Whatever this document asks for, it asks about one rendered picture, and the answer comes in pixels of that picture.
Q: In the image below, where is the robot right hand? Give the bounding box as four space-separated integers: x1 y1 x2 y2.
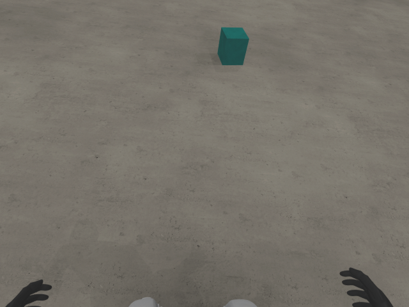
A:
340 267 393 307

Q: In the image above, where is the carton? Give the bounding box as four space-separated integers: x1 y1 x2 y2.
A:
218 28 249 65

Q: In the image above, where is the robot left hand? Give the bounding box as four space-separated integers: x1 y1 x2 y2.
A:
5 279 52 307

